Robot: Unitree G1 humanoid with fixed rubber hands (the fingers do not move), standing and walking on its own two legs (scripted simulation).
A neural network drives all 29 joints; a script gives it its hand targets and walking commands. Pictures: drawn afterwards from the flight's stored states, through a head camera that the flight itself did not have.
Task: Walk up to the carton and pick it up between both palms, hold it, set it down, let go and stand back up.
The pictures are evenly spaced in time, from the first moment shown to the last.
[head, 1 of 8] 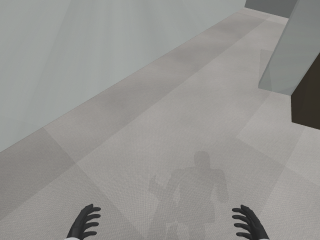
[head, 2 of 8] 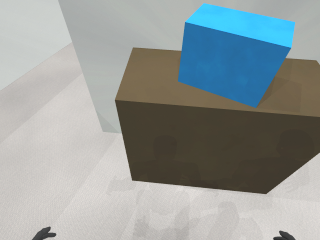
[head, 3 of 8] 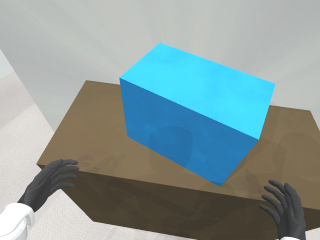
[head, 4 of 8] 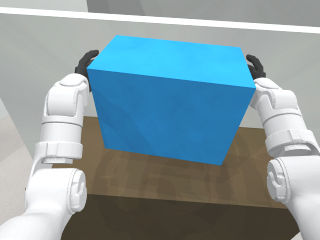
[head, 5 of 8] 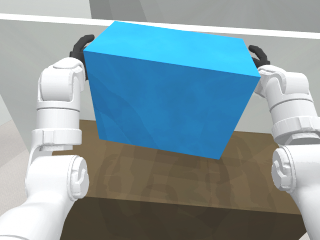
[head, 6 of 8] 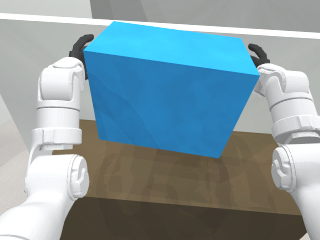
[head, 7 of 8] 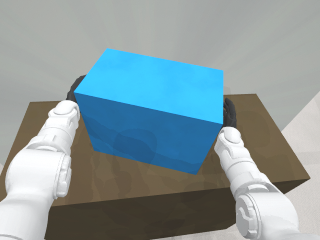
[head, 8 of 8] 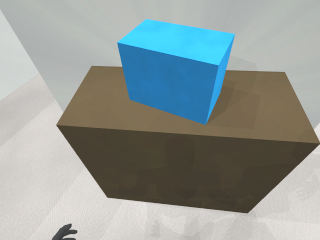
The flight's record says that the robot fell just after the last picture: no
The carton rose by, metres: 0.22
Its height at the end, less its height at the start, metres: +0.00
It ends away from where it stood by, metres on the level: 0.02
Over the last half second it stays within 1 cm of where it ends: yes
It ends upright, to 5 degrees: yes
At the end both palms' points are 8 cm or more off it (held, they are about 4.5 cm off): yes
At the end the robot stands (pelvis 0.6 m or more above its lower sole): yes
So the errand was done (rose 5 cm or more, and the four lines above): yes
